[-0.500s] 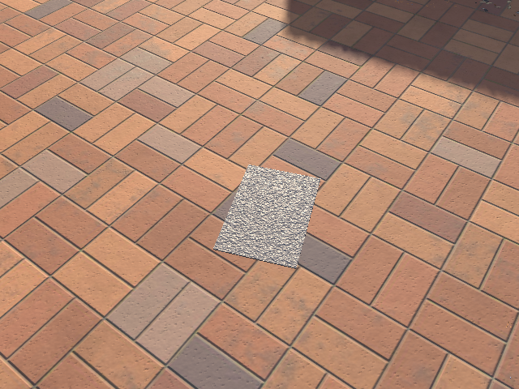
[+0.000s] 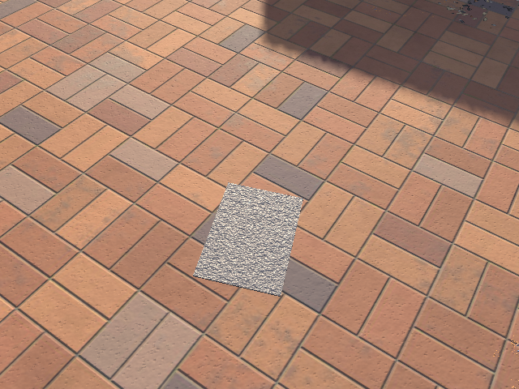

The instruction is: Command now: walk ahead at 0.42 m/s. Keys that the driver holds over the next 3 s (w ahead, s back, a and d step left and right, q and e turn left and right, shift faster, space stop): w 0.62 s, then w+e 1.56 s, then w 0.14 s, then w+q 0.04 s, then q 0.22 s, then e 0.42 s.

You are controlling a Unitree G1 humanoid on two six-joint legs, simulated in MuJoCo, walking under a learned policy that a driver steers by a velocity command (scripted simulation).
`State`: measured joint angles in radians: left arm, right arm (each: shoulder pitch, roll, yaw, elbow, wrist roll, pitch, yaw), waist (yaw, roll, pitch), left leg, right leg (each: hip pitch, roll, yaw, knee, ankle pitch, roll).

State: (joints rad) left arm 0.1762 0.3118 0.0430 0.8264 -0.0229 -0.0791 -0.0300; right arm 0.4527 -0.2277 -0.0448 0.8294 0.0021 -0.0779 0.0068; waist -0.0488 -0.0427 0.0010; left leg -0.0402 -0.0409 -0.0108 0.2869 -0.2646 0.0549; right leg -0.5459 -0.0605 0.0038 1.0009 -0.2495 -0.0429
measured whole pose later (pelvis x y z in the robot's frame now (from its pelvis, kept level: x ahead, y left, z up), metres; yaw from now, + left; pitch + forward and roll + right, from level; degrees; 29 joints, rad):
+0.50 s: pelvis +0.28 -0.06 +0.00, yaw +0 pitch +0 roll -2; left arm 0.30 0.27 0.05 0.88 0.00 -0.09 -0.03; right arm 0.22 -0.30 -0.05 0.78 0.01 -0.07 -0.02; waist 0.04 0.04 0.03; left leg -0.63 0.13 -0.05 1.05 -0.21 0.01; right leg -0.17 0.09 -0.05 0.30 -0.14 -0.08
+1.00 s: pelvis +0.57 +0.00 +0.00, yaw -9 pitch +0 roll +2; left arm 0.27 0.32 0.07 0.83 -0.03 -0.03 0.00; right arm 0.25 -0.26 -0.05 0.82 -0.01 -0.11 0.01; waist -0.02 -0.05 0.04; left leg -0.18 -0.01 0.13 0.34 -0.17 0.04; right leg -0.57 -0.09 0.06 1.12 -0.27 -0.01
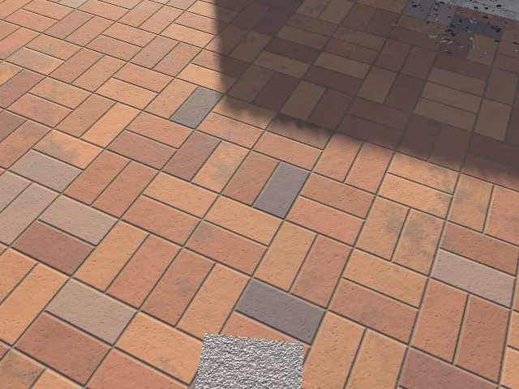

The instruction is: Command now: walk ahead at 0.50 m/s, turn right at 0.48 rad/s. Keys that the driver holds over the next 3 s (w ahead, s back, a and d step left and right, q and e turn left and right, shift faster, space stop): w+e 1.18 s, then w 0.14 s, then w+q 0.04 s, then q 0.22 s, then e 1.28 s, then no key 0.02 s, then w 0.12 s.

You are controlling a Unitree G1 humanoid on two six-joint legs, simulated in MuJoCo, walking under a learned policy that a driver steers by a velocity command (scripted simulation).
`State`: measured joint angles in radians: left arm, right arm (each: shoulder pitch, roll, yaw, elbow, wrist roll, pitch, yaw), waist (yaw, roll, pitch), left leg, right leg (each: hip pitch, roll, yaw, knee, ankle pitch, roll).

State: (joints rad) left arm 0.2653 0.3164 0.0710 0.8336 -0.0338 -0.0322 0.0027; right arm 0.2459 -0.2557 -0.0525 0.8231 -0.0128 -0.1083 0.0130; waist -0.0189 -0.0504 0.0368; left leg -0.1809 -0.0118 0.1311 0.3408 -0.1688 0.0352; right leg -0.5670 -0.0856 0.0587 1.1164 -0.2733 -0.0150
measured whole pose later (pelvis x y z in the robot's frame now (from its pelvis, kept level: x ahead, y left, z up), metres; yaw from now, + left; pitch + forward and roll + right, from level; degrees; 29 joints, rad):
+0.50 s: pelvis +0.27 -0.09 +0.00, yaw -18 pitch +1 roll +1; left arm 0.28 0.28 0.07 0.72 -0.01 -0.05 -0.03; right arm 0.13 -0.31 -0.06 0.77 0.00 -0.11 0.00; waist 0.03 0.02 0.06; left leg -0.55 0.09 -0.05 1.10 -0.31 -0.01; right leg -0.27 0.11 0.02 0.42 -0.16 -0.11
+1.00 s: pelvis +0.55 -0.13 +0.00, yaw -35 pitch +1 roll +2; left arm 0.29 0.31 0.08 0.70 -0.03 -0.01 0.01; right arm 0.22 -0.26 -0.06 0.77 -0.01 -0.10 0.01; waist -0.01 -0.05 0.03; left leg -0.23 -0.03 0.07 0.39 -0.18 0.03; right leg -0.53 -0.04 0.07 1.16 -0.34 -0.01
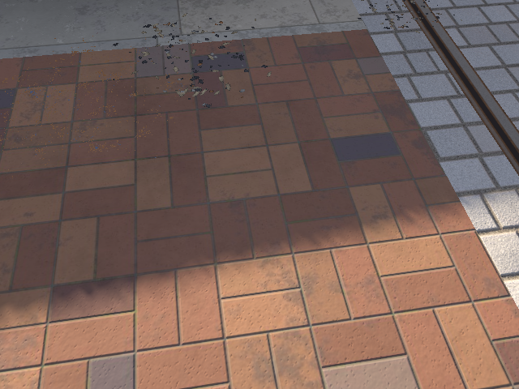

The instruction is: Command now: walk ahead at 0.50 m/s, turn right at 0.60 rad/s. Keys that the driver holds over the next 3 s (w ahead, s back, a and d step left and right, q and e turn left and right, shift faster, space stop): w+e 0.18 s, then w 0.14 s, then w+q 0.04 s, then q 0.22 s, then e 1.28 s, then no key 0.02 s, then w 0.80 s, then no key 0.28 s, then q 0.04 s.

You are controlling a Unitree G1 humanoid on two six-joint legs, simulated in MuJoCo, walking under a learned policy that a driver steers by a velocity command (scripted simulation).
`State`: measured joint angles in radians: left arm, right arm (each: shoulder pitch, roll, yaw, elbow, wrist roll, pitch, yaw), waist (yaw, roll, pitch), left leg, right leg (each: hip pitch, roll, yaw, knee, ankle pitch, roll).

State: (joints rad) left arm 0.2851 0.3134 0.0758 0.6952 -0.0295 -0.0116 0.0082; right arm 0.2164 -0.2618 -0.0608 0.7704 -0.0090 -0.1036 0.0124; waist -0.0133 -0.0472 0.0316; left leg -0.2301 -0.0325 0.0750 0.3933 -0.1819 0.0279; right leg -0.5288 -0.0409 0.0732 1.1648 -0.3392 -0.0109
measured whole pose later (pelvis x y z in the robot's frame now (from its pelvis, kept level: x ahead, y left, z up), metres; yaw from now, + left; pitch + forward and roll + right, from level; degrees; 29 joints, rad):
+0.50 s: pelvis +0.26 -0.09 +0.00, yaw -10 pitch +1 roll +0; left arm 0.21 0.26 0.05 0.68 0.01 -0.06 -0.03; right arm 0.22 -0.32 -0.05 0.84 0.03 -0.06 0.01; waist -0.01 0.04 0.07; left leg -0.51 0.09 -0.03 1.16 -0.38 -0.02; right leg -0.28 0.04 -0.07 0.44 -0.17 -0.08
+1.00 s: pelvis +0.39 -0.09 +0.00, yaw -14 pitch +2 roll +1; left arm 0.18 0.30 0.08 0.81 -0.02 0.06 0.03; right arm 0.08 -0.26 -0.06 0.80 -0.02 0.01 -0.04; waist 0.00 -0.01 0.05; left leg -0.34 0.06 0.11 0.45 -0.13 0.00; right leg -0.46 -0.03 -0.01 0.95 -0.48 0.05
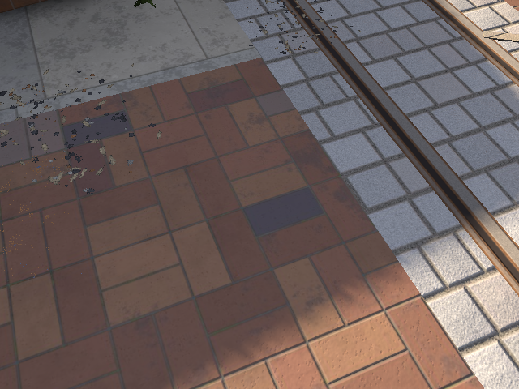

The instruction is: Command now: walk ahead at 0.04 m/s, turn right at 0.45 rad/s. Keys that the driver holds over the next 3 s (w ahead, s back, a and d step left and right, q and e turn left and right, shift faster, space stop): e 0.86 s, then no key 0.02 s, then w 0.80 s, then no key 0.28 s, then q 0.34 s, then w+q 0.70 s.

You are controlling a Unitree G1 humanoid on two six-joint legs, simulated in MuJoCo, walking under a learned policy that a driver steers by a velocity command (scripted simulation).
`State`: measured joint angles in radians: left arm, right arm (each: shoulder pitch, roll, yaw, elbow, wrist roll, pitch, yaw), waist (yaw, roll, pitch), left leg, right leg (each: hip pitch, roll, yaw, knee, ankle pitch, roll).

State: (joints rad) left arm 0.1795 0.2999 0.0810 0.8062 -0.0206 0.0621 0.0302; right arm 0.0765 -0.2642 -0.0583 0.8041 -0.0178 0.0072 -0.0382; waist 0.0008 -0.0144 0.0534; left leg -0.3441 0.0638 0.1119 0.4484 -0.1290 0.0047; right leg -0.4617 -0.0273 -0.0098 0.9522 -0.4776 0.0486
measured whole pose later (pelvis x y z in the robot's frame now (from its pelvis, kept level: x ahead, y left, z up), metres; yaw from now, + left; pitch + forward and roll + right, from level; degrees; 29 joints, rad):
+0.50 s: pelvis +0.02 -0.04 +0.01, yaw -16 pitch +2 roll +2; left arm 0.19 0.29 0.08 0.73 -0.01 0.03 0.04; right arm 0.05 -0.30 -0.09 0.84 0.01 0.00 -0.04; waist 0.02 0.02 0.04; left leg -0.44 -0.02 -0.09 0.77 -0.35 -0.09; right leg -0.29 0.08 0.15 0.46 -0.20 -0.06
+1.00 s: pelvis +0.03 -0.04 +0.01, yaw -33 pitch +1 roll +0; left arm 0.17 0.31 0.07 0.68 -0.02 0.06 0.00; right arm 0.16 -0.30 -0.07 0.82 0.02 0.01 -0.01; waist -0.03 0.00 0.06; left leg -0.18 0.07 0.09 0.42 -0.26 -0.01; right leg -0.35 -0.03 0.00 0.68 -0.37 0.05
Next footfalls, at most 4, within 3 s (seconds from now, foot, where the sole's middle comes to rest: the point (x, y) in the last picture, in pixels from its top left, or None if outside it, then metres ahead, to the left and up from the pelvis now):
0.12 right None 0.05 -0.13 -0.77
0.64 left None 0.12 0.07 -0.77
1.04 right None -0.02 -0.17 -0.77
1.54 left None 0.42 -0.19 -0.77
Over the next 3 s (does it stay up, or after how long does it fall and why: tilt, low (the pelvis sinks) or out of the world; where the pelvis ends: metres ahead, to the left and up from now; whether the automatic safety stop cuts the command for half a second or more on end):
stays up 0.67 -0.41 0.00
